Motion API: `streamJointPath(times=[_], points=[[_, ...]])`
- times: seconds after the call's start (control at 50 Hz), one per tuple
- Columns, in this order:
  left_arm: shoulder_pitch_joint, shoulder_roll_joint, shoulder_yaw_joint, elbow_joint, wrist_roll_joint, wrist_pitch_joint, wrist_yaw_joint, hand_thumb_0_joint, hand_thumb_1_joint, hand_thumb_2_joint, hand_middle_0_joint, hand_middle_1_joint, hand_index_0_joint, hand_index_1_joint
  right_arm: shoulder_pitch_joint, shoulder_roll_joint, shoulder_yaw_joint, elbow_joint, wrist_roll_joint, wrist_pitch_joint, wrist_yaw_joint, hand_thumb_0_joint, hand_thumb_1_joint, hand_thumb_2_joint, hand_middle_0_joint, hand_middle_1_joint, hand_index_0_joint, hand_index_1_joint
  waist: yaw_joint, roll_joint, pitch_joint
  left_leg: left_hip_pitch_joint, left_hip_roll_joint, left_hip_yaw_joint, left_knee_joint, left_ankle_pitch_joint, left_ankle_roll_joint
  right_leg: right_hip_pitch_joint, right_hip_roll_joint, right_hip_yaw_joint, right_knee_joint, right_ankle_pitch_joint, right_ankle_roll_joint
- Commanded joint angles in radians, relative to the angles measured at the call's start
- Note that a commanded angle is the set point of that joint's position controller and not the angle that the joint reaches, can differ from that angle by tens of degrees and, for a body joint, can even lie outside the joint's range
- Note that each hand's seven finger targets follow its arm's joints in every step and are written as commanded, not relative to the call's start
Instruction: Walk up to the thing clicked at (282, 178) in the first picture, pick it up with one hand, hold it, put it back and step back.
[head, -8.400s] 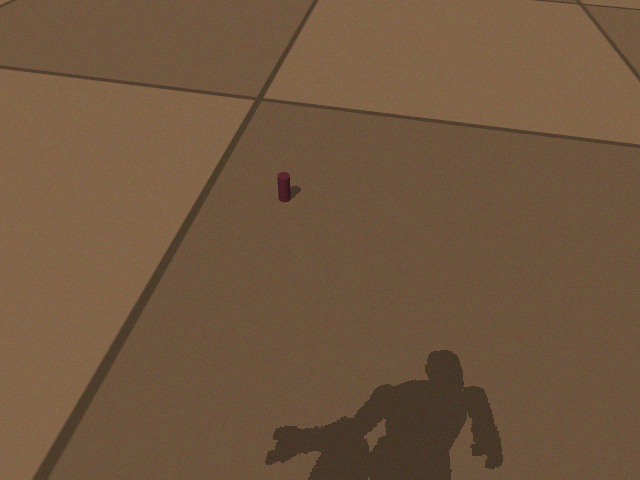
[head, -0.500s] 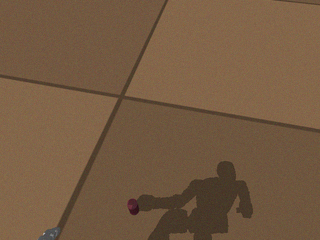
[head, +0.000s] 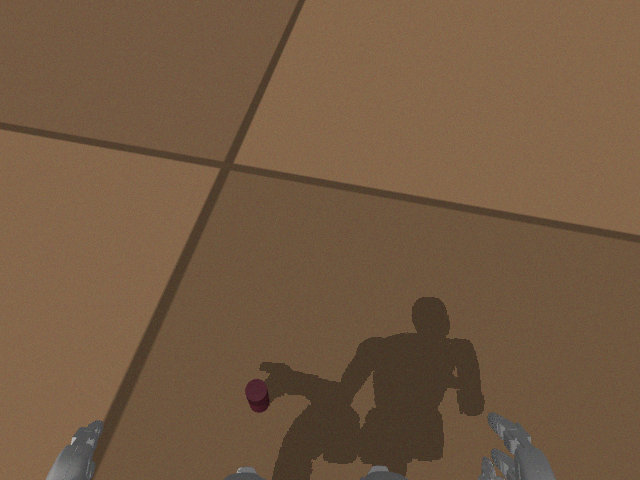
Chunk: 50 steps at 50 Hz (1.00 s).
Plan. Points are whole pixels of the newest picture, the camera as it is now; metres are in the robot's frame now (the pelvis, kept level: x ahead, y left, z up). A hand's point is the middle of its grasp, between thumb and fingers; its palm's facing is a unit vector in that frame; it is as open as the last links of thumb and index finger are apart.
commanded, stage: go down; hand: left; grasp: from the side
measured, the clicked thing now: (257, 396) +0.38 +0.13 -0.66
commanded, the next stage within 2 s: none
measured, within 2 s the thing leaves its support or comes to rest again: neither
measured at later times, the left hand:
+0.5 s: hand out of the picture +0.14 +0.25 -0.16, palm faces +0.05 -0.95 -0.30, open 16.3 cm
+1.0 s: hand (144, 412) +0.26 +0.28 -0.26, palm faces -0.04 -0.98 -0.19, open 17.0 cm
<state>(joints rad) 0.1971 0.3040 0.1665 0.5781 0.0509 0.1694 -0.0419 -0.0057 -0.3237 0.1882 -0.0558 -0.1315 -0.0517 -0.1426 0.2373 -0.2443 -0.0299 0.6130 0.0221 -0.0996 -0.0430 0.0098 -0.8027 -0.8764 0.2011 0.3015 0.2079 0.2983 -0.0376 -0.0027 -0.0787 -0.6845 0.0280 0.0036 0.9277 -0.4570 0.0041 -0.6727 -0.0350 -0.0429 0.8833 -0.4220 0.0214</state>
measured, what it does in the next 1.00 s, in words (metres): lowers itself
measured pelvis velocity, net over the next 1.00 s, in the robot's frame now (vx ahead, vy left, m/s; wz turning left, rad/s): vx -0.06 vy -0.01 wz -0.02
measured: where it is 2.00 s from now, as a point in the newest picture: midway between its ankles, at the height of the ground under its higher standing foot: outside the picture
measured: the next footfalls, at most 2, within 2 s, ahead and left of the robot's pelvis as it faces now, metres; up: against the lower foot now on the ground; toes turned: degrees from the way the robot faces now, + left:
none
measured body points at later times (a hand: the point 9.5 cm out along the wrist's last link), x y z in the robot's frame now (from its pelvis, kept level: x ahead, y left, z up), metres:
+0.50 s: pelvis -0.01 +0.00 -0.05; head +0.09 +0.02 +0.39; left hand +0.14 +0.30 -0.13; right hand +0.17 -0.25 -0.12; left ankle +0.00 +0.11 -0.69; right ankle +0.00 -0.14 -0.69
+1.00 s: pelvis -0.06 -0.01 -0.19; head +0.12 +0.02 +0.22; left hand +0.26 +0.33 -0.25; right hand +0.10 -0.28 -0.30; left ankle +0.00 +0.11 -0.69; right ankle +0.00 -0.14 -0.69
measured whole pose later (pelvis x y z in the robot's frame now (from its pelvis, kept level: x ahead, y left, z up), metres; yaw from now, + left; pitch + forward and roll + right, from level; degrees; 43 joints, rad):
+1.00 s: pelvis -0.06 -0.01 -0.19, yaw -1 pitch +31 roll -3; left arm -0.21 0.51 0.43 0.76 -0.09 -0.31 -0.42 -0.01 -0.54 0.24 -0.06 -0.24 -0.06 -0.24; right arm 0.14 -0.28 0.00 0.63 0.00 -0.17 -0.01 0.01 -0.88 -0.90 0.20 0.30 0.21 0.30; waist -0.06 0.00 -0.17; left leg -1.64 0.03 -0.05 1.76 -0.68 -0.01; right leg -1.62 -0.04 -0.06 1.71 -0.64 0.00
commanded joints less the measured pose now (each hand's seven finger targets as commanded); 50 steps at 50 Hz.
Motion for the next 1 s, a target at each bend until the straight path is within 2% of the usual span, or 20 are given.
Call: streamJointPath(times=[0.0,0.06,0.1,0.22,0.36,0.4,0.5,0.56,0.58,0.62,0.66,0.7,0.74,0.78,0.8,0.82,0.86,0.92,0.96,0.98], points=[[0.057,0.179,0.064,-0.236,-0.009,0.013,0.013,0.0,-0.452,0.198,-0.05,-0.161,-0.042,-0.168,-0.011,-0.156,-0.05,-0.152,0.0,-0.063,-0.023,0.0,-0.778,-0.871,0.201,0.3,0.201,0.3,0.002,0.078,-0.201,0.088,-0.004,-0.03,-0.091,0.285,-0.011,0.041,0.04,-0.016,-0.034,0.204,-0.04],[0.099,0.177,0.069,-0.304,-0.011,0.032,0.014,0.0,-0.447,0.202,-0.047,-0.16,-0.04,-0.167,0.001,-0.153,-0.049,-0.155,-0.006,-0.074,-0.028,0.0,-0.779,-0.872,0.201,0.3,0.201,0.3,0.002,0.106,-0.214,0.065,0.003,-0.044,-0.064,0.274,-0.015,-0.001,0.04,-0.018,0.006,0.183,-0.043],[0.105,0.181,0.069,-0.387,-0.018,0.042,0.014,0.0,-0.422,0.225,-0.047,-0.173,-0.043,-0.177,-0.004,-0.149,-0.047,-0.183,-0.007,-0.083,-0.032,0.0,-0.779,-0.872,0.202,0.3,0.201,0.3,0.0,0.109,-0.269,0.075,0.009,-0.055,-0.036,0.329,-0.015,-0.003,0.039,-0.022,0.031,0.21,-0.042],[0.183,0.163,0.075,-0.435,-0.031,0.065,0.018,0.0,-0.388,0.252,-0.041,-0.174,-0.032,-0.183,-0.002,-0.138,-0.041,-0.213,-0.011,-0.097,-0.044,0.0,-0.791,-0.876,0.201,0.3,0.201,0.3,-0.01,0.088,-0.287,0.008,-0.003,-0.043,0.038,0.331,-0.005,-0.03,0.036,-0.017,0.072,0.233,-0.041],[0.226,0.167,0.1,-0.469,-0.046,0.061,0.007,0.0,-0.355,0.276,-0.031,-0.179,-0.021,-0.189,-0.011,-0.131,-0.04,-0.237,-0.012,-0.111,-0.048,0.0,-0.822,-0.884,0.201,0.301,0.201,0.301,-0.005,0.087,-0.281,-0.061,-0.007,-0.052,0.069,0.245,-0.003,-0.083,0.039,-0.022,0.107,0.167,-0.04],[0.173,0.188,0.116,-0.468,-0.045,0.05,0.006,0.0,-0.35,0.281,-0.027,-0.177,-0.016,-0.188,-0.014,-0.133,-0.04,-0.239,-0.013,-0.115,-0.048,0.0,-0.827,-0.886,0.201,0.3,0.201,0.3,-0.014,0.073,-0.267,-0.098,-0.01,-0.042,0.092,0.215,0.003,-0.106,0.038,-0.017,0.113,0.153,-0.039],[0.014,0.214,0.154,-0.365,-0.073,-0.057,-0.04,0.0,-0.377,0.249,-0.028,-0.173,-0.025,-0.177,-0.021,-0.146,-0.04,-0.216,-0.015,-0.141,-0.043,0.0,-0.846,-0.89,0.201,0.3,0.201,0.3,-0.032,0.06,-0.232,-0.226,-0.009,-0.046,0.179,0.093,0.008,-0.25,0.033,-0.01,0.202,0.052,-0.04],[-0.063,0.237,0.176,-0.242,-0.098,-0.166,-0.107,0.0,-0.428,0.177,-0.042,-0.142,-0.044,-0.141,-0.013,-0.157,-0.043,-0.182,-0.016,-0.163,-0.031,0.0,-0.886,-0.898,0.201,0.3,0.2,0.3,-0.028,0.066,-0.294,-0.319,-0.018,-0.039,0.271,0.059,0.013,-0.332,0.027,0.008,0.295,0.03,-0.041],[-0.156,0.279,0.204,-0.298,-0.111,-0.217,-0.131,0.0,-0.445,0.194,-0.046,-0.172,-0.05,-0.167,-0.017,-0.166,-0.044,-0.189,-0.015,-0.173,-0.028,0.0,-0.887,-0.897,0.201,0.3,0.2,0.3,-0.019,0.095,-0.353,-0.323,-0.018,-0.037,0.302,0.076,0.012,-0.364,0.026,0.014,0.334,0.043,-0.044],[-0.186,0.283,0.209,-0.218,-0.131,-0.289,-0.186,0.0,-0.51,0.156,-0.06,-0.177,-0.068,-0.168,-0.006,-0.178,-0.043,-0.167,-0.014,-0.18,-0.024,0.0,-0.896,-0.898,0.201,0.3,0.2,0.3,-0.022,0.117,-0.401,-0.349,-0.014,-0.057,0.34,0.075,0.006,-0.438,0.022,0.016,0.403,0.039,-0.046],[-0.243,0.362,0.26,-0.235,-0.14,-0.354,-0.221,0.0,-0.513,0.193,-0.06,-0.223,-0.07,-0.21,-0.006,-0.196,-0.05,-0.159,-0.013,-0.175,-0.024,0.0,-0.895,-0.898,0.201,0.3,0.2,0.3,0.008,0.15,-0.474,-0.362,-0.017,-0.058,0.38,0.095,0.003,-0.462,0.016,0.021,0.448,0.047,-0.05],[-0.258,0.359,0.26,-0.154,-0.142,-0.385,-0.251,0.0,-0.513,0.207,-0.058,-0.228,-0.067,-0.217,-0.01,-0.203,-0.051,-0.149,-0.014,-0.161,-0.019,0.0,-0.892,-0.897,0.201,0.3,0.2,0.3,0.008,0.133,-0.483,-0.404,-0.016,-0.063,0.417,0.088,0.0,-0.505,0.016,0.022,0.482,0.033,-0.05],[-0.219,0.36,0.296,-0.025,-0.151,-0.408,-0.27,0.0,-0.533,0.207,-0.058,-0.221,-0.064,-0.214,-0.019,-0.209,-0.044,-0.138,-0.01,-0.149,-0.01,0.0,-0.894,-0.899,0.201,0.3,0.2,0.3,0.027,0.1,-0.483,-0.464,-0.018,-0.072,0.448,0.094,0.001,-0.539,0.021,0.012,0.525,0.034,-0.054],[-0.3,0.403,0.309,-0.061,-0.149,-0.441,-0.299,0.0,-0.569,0.24,-0.055,-0.251,-0.06,-0.245,-0.016,-0.22,-0.051,-0.124,-0.013,-0.134,-0.001,0.0,-0.879,-0.895,0.201,0.3,0.2,0.3,0.039,0.133,-0.573,-0.446,-0.018,-0.071,0.486,0.134,0.004,-0.559,0.021,0.014,0.558,0.06,-0.059],[-0.319,0.421,0.321,-0.058,-0.147,-0.454,-0.312,0.0,-0.565,0.242,-0.055,-0.248,-0.059,-0.243,-0.008,-0.226,-0.054,-0.114,-0.015,-0.127,0.002,0.0,-0.874,-0.895,0.201,0.3,0.2,0.3,0.037,0.141,-0.59,-0.447,-0.017,-0.076,0.501,0.165,0.003,-0.572,0.019,0.01,0.578,0.082,-0.061],[-0.31,0.412,0.322,0.012,-0.153,-0.46,-0.325,0.0,-0.576,0.224,-0.056,-0.231,-0.06,-0.226,-0.022,-0.229,-0.052,-0.117,-0.016,-0.123,0.005,0.0,-0.868,-0.893,0.201,0.3,0.2,0.3,0.03,0.117,-0.555,-0.496,-0.02,-0.075,0.514,0.125,0.006,-0.597,0.02,0.009,0.587,0.05,-0.061],[-0.44,0.462,0.35,-0.031,-0.16,-0.5,-0.344,0.0,-0.577,0.242,-0.05,-0.24,-0.054,-0.235,-0.017,-0.228,-0.054,-0.099,-0.015,-0.117,0.01,0.0,-0.859,-0.892,0.201,0.3,0.2,0.3,0.019,0.116,-0.598,-0.536,-0.019,-0.072,0.553,0.089,0.01,-0.618,0.02,0.015,0.614,0.03,-0.057],[-0.522,0.496,0.369,0.009,-0.167,-0.546,-0.373,0.0,-0.589,0.233,-0.054,-0.245,-0.059,-0.238,-0.018,-0.235,-0.051,-0.084,-0.02,-0.112,0.013,0.0,-0.866,-0.893,0.2,0.3,0.2,0.3,0.0,0.1,-0.61,-0.6,-0.018,-0.064,0.606,0.045,0.017,-0.648,0.019,0.028,0.638,-0.004,-0.053],[-0.596,0.512,0.371,0.01,-0.169,-0.574,-0.393,0.0,-0.565,0.339,-0.046,-0.345,-0.055,-0.335,-0.018,-0.228,-0.044,-0.067,-0.023,-0.11,0.013,0.0,-0.877,-0.896,0.2,0.3,0.2,0.3,-0.011,0.097,-0.628,-0.641,-0.019,-0.048,0.655,0.041,0.023,-0.651,0.02,0.044,0.643,-0.007,-0.049],[-0.588,0.519,0.378,0.064,-0.165,-0.582,-0.4,0.0,-0.552,0.325,-0.047,-0.331,-0.054,-0.32,-0.01,-0.239,-0.044,-0.061,-0.026,-0.109,0.014,0.0,-0.873,-0.894,0.2,0.3,0.2,0.3,-0.012,0.092,-0.636,-0.648,-0.017,-0.052,0.66,0.042,0.023,-0.669,0.021,0.037,0.663,-0.008,-0.052]])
